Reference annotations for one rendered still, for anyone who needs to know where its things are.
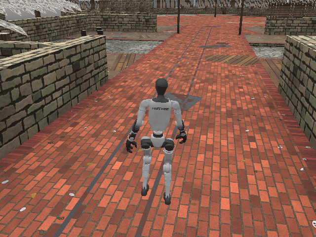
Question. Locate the right robot forearm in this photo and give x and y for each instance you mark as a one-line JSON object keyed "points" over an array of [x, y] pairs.
{"points": [[182, 130]]}

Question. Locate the left robot hand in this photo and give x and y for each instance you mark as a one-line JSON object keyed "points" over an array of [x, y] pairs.
{"points": [[128, 145]]}

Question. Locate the left robot forearm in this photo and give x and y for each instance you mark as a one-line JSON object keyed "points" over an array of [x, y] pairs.
{"points": [[134, 132]]}

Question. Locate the left robot upper arm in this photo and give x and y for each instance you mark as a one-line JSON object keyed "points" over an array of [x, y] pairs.
{"points": [[141, 112]]}

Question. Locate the left robot shin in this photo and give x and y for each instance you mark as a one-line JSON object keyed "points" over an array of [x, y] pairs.
{"points": [[145, 173]]}

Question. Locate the right robot upper arm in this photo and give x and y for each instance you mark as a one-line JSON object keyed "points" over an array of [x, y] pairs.
{"points": [[177, 112]]}

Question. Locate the right robot foot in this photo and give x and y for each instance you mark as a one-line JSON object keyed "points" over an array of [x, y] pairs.
{"points": [[167, 200]]}

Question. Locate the right robot hand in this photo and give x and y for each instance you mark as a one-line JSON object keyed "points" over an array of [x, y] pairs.
{"points": [[184, 138]]}

